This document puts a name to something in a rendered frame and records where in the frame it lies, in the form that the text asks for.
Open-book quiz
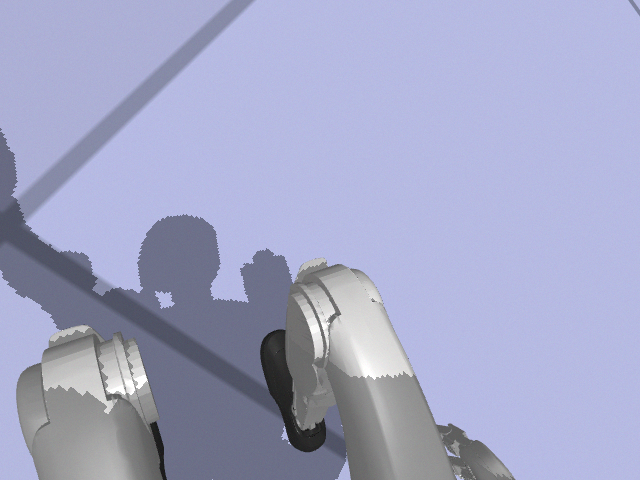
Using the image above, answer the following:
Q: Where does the left robot foot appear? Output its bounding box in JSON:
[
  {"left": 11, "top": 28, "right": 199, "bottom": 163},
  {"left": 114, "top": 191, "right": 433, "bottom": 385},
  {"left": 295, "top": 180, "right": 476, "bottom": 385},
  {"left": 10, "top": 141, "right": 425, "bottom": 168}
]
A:
[{"left": 150, "top": 421, "right": 167, "bottom": 480}]

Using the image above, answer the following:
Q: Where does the right robot foot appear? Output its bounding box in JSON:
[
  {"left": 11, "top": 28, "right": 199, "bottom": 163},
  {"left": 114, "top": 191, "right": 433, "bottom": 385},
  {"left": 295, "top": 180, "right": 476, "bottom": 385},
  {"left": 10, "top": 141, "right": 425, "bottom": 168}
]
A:
[{"left": 260, "top": 329, "right": 326, "bottom": 452}]

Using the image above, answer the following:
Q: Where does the right robot hand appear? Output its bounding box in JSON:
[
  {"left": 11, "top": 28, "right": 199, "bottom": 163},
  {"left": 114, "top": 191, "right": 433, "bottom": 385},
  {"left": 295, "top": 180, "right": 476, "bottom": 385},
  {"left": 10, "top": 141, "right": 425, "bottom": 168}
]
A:
[{"left": 437, "top": 423, "right": 515, "bottom": 480}]

